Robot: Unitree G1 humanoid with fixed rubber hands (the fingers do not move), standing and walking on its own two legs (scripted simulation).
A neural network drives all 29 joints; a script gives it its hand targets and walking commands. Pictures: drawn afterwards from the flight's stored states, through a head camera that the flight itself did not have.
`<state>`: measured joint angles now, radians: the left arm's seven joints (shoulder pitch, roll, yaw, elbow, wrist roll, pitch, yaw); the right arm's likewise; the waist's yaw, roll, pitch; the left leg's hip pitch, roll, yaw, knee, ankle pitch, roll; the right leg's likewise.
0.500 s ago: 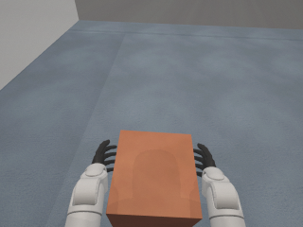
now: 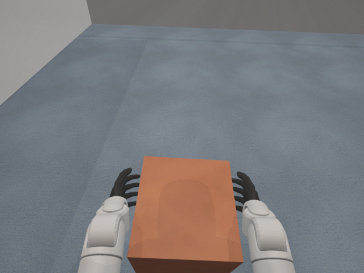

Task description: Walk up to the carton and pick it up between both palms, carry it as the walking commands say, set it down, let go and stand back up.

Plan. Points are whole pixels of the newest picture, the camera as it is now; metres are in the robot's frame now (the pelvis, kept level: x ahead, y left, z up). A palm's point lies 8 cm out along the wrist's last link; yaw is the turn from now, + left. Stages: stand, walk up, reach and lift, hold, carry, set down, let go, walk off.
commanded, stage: carry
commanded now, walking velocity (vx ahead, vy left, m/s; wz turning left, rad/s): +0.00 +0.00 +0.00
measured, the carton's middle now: (182, 222) +0.27 +0.00 -0.05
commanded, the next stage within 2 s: none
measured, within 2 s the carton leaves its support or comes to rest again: neither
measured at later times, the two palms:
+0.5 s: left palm (117, 201) +0.28 +0.15 +0.04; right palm (249, 204) +0.28 -0.14 +0.04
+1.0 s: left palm (113, 203) +0.27 +0.16 +0.04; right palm (245, 205) +0.27 -0.13 +0.04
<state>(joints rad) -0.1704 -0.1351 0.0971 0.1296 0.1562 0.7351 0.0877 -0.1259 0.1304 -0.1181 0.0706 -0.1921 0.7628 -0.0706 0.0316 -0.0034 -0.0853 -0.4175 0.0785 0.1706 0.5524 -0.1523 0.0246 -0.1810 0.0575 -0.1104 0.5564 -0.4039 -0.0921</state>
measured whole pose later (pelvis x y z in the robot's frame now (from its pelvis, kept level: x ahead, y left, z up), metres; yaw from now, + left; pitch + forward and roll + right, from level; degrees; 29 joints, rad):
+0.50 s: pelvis +0.00 +0.00 +0.00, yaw +0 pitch +1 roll +0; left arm -0.17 -0.13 0.10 0.09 0.15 0.76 0.09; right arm -0.13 0.13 -0.11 0.04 -0.18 0.78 -0.07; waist 0.03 0.00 -0.08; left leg -0.42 0.07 0.16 0.55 -0.15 0.02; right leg -0.18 0.05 -0.12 0.56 -0.41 -0.09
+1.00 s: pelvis +0.00 +0.01 +0.00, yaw +0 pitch +1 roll +0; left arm -0.17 -0.14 0.10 0.11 0.16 0.77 0.09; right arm -0.13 0.13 -0.11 0.06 -0.20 0.79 -0.07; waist 0.03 0.00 -0.09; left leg -0.42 0.06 0.15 0.54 -0.14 0.03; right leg -0.18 0.04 -0.12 0.56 -0.40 -0.08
